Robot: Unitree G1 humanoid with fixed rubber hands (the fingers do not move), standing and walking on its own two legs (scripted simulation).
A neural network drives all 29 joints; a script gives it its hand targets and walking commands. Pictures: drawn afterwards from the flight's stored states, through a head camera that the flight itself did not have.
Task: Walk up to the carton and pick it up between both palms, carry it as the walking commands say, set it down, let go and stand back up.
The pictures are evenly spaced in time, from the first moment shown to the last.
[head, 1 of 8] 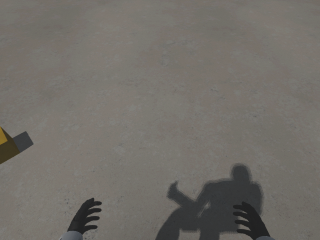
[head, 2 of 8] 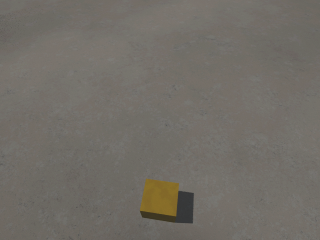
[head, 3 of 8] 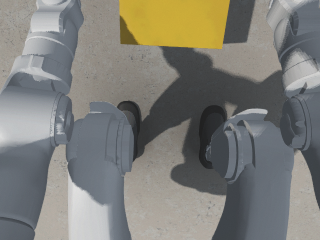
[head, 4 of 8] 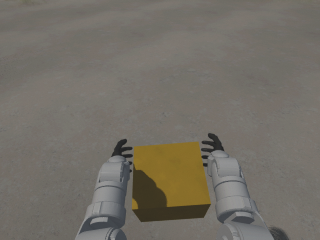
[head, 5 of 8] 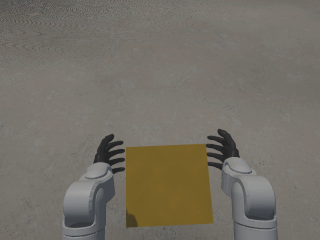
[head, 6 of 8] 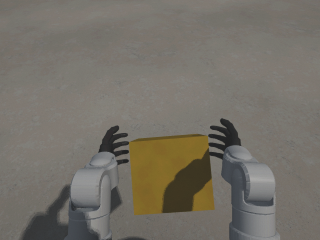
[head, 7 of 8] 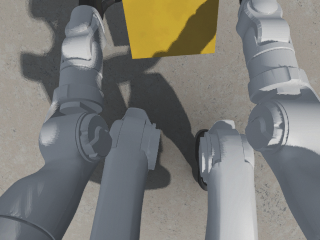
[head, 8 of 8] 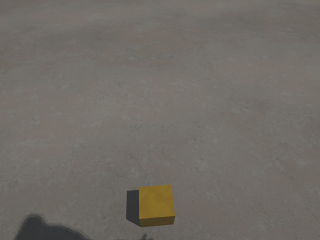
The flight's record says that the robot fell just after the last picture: no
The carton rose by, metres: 0.69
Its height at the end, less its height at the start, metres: +0.00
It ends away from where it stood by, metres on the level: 1.92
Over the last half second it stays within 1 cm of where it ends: yes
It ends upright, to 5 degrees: yes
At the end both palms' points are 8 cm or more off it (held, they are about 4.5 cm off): yes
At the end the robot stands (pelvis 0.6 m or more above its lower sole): yes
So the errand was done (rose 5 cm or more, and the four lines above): yes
